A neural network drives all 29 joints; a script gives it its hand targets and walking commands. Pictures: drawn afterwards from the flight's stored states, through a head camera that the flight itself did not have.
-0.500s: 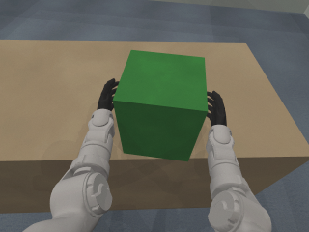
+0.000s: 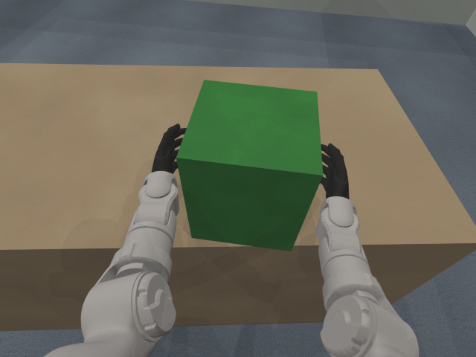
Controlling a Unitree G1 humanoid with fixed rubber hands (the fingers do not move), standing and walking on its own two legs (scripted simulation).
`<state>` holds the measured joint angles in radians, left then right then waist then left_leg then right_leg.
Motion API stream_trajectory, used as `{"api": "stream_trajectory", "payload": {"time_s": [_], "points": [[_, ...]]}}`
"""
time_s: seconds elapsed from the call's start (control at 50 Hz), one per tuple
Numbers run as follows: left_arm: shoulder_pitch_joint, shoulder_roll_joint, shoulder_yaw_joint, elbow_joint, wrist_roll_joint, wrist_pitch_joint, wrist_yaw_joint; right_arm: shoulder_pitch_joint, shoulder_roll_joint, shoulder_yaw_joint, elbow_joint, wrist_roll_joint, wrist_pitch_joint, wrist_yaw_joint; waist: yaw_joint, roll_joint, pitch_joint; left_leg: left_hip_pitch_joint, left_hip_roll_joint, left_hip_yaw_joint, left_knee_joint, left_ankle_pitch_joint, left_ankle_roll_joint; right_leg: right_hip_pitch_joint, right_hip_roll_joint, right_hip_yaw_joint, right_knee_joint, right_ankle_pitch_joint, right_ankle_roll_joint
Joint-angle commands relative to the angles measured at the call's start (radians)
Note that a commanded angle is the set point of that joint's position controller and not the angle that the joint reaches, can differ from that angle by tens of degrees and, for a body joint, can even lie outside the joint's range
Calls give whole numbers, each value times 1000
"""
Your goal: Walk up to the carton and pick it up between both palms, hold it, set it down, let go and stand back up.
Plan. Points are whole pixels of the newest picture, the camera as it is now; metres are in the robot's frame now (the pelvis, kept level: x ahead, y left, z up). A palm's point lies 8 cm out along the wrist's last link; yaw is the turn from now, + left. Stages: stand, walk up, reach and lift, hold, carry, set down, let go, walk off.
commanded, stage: reach and lift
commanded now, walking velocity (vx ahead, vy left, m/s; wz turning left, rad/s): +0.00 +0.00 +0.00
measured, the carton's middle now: (249, 170) +0.46 -0.04 +0.04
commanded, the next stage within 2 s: none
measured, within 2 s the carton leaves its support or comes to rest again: leaves its support in 0.08 s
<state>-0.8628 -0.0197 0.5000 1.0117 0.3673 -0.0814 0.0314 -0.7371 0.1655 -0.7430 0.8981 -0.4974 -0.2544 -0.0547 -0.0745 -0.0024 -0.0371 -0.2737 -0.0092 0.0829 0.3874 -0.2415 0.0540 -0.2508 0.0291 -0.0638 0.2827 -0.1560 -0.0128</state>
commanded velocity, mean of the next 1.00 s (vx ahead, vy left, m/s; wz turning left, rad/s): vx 0.00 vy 0.00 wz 0.00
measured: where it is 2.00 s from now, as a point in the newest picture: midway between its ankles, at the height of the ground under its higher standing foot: outside the picture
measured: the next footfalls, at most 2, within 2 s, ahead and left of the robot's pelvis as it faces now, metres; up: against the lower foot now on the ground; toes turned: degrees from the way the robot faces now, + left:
none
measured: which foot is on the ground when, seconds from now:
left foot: down 0.00-1.00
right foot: down 0.00-1.00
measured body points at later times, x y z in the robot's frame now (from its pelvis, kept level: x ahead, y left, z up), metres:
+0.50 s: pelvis -0.03 -0.01 +0.00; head +0.01 +0.01 +0.45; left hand +0.43 +0.11 +0.10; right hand +0.38 -0.19 +0.09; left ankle -0.03 +0.07 -0.75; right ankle -0.02 -0.11 -0.75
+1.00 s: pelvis -0.02 -0.01 +0.00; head -0.03 +0.02 +0.45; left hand +0.41 +0.12 +0.14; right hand +0.37 -0.18 +0.13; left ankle -0.03 +0.07 -0.75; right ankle -0.02 -0.11 -0.75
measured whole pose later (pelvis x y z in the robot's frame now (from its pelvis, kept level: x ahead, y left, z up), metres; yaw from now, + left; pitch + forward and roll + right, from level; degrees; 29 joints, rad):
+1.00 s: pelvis -0.02 -0.01 +0.00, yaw +0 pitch -2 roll -1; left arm -0.82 -0.01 0.34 0.90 0.30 0.06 0.06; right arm -0.76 0.04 -0.49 1.03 -0.19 -0.23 -0.13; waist -0.06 -0.04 -0.02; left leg -0.11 0.00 0.09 0.35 -0.21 0.05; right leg -0.09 0.03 -0.09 0.25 -0.13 -0.02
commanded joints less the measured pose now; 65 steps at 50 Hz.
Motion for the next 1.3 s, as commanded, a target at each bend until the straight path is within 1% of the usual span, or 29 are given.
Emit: {"api": "stream_trajectory", "payload": {"time_s": [0.0,0.06,0.08,0.12,0.14,0.18,0.2,0.24,0.34,0.38,0.46,0.54,0.62,0.66,0.68,0.72,0.74,0.76,0.82,0.88,0.92,0.94,0.98,1.04,1.06,1.12,1.2,1.24,1.28], "points": [[-576,-460,-269,-12,30,-104,-118,-617,400,335,46,-59,-176,118,-24,72,-669,316,73,-9,76,822,-153,213,-6,-63,73,619,37],[-605,-472,-300,-24,38,-152,-97,-637,377,314,142,-65,-236,117,-15,104,-666,408,101,-22,96,936,-182,107,6,-75,50,517,22],[-601,-467,-299,-7,45,-154,-96,-648,366,306,157,-58,-247,114,-12,101,-648,397,93,-13,93,894,-178,116,7,-73,31,489,11],[-631,-445,-288,6,54,-170,-103,-658,360,303,172,-64,-261,90,-31,53,-631,279,65,4,48,714,-152,247,-7,-56,39,567,14],[-611,-431,-264,29,72,-174,-105,-658,350,317,188,-57,-264,86,-9,36,-594,223,61,5,17,646,-136,299,-14,-52,56,599,23],[-635,-415,-250,41,73,-188,-112,-674,357,314,201,-58,-272,77,-12,21,-587,125,45,12,-29,513,-120,387,-31,-46,67,626,34],[-653,-413,-257,51,72,-189,-114,-696,357,311,189,-57,-274,73,-15,22,-578,115,46,13,-43,469,-119,389,-33,-45,68,603,36],[-652,-409,-248,53,74,-189,-112,-703,361,331,179,-42,-273,72,16,28,-593,81,36,25,-56,419,-107,407,-38,-36,68,596,31],[-696,-386,-247,37,60,-165,-118,-690,375,327,190,-27,-214,65,11,39,-597,75,28,36,-91,290,-89,402,-50,-24,50,502,28],[-672,-410,-255,28,62,-150,-117,-671,378,330,189,-17,-200,66,11,61,-601,108,33,27,-93,322,-98,381,-41,-33,42,479,20],[-660,-429,-267,52,39,-118,-126,-719,374,357,108,-1,-179,70,17,31,-625,120,30,26,-86,297,-89,368,-39,-36,37,455,23],[-709,-456,-319,-1,-6,-106,-124,-746,368,400,102,27,-167,71,1,25,-672,163,34,19,-72,347,-101,365,-29,-41,48,494,23],[-708,-445,-321,6,-23,-76,-139,-737,378,416,97,50,-130,69,-11,0,-638,157,29,16,-85,295,-87,393,-35,-30,35,470,26],[-730,-465,-363,-52,-51,-80,-133,-732,383,442,101,74,-130,75,-17,26,-673,193,34,8,-64,391,-108,376,-29,-34,50,519,26],[-712,-466,-359,-62,-47,-74,-128,-719,381,473,106,96,-123,80,4,39,-667,209,32,8,-52,436,-111,375,-25,-32,49,518,21],[-655,-473,-377,-66,-36,-44,-120,-692,372,501,126,138,-111,79,0,71,-605,269,39,-3,-22,549,-131,367,-14,-33,44,534,16],[-625,-466,-369,-55,-27,-16,-126,-663,359,493,167,152,-88,75,-13,64,-514,292,41,-10,-26,551,-131,350,-13,-32,27,490,19],[-599,-455,-347,-44,-14,12,-137,-669,349,495,133,167,-72,73,4,48,-479,285,30,1,-34,492,-116,351,-15,-33,5,440,16],[-573,-469,-356,-109,-32,59,-144,-707,355,544,35,213,-62,71,23,25,-472,240,23,-1,-56,457,-104,405,-13,-40,24,483,30],[-622,-476,-394,-165,-64,76,-138,-749,349,580,-1,242,-54,77,14,5,-527,273,23,0,-45,481,-106,403,-9,-36,26,508,35],[-643,-493,-433,-212,-82,89,-124,-761,332,588,-17,260,-42,85,11,33,-539,335,35,-12,-29,542,-124,352,2,-44,17,451,28],[-655,-495,-442,-222,-90,102,-124,-755,323,574,-8,258,-30,82,-6,31,-523,360,35,-10,-25,527,-126,335,2,-46,4,418,23],[-654,-494,-446,-265,-90,138,-123,-738,303,579,8,282,2,83,2,44,-467,398,42,-21,-33,532,-132,319,5,-51,-6,354,21],[-657,-489,-464,-311,-102,174,-131,-736,313,609,-23,307,25,76,-8,34,-491,388,22,-10,-28,499,-117,369,-5,-42,-2,416,28],[-630,-476,-438,-312,-88,192,-138,-714,310,610,2,313,45,73,-14,7,-425,378,26,-18,-45,476,-111,396,-5,-41,1,423,36],[-553,-458,-408,-309,-77,263,-158,-735,305,637,-75,349,76,66,15,-12,-348,303,8,-10,-76,394,-86,455,-17,-32,6,426,54],[-556,-444,-415,-386,-76,328,-169,-695,271,614,-68,368,114,58,-15,-2,-303,369,14,-15,-76,399,-97,396,-5,-54,-18,328,53],[-631,-467,-464,-458,-111,325,-168,-748,270,611,-121,369,103,62,-27,19,-357,398,23,-19,-63,412,-113,356,0,-67,-16,292,48],[-667,-485,-488,-482,-126,321,-151,-786,271,625,-137,379,98,73,-12,46,-399,429,25,-23,-50,428,-122,318,3,-73,-13,262,36]]}}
